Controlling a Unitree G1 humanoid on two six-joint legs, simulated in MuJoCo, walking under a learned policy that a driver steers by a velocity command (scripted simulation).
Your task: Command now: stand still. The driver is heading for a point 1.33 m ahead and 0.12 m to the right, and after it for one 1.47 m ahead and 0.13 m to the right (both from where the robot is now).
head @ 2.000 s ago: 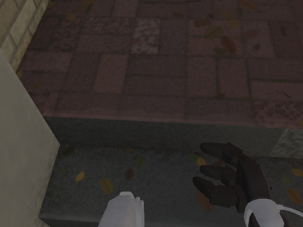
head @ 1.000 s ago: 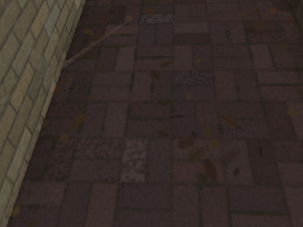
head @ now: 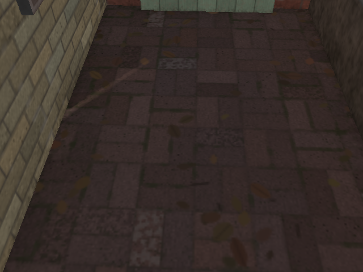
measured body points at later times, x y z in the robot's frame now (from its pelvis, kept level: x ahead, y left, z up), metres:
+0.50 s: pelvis +0.08 +0.01 -0.01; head +0.08 +0.02 +0.44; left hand +0.20 +0.24 -0.13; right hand -0.01 -0.23 -0.14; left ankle +0.03 +0.12 -0.74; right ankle +0.01 -0.08 -0.48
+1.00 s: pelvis +0.34 -0.09 +0.16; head +0.35 -0.10 +0.61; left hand +0.33 +0.17 +0.02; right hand +0.54 -0.30 +0.07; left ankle +0.40 +0.05 -0.42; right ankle +0.32 -0.14 -0.56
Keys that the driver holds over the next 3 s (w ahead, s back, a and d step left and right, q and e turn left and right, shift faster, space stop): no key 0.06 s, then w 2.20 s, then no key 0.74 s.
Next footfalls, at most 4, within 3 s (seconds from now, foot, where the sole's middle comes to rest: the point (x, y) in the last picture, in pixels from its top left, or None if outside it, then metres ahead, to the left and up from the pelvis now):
0.72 right None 0.36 -0.14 -0.60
1.30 left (202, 208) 0.68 -0.04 -0.60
1.80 right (242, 137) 1.02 -0.23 -0.60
2.36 left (199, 89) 1.33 -0.05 -0.60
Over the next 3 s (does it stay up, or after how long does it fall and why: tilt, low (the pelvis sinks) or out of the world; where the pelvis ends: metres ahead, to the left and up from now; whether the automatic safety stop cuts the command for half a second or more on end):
stays up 1.27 -0.15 0.18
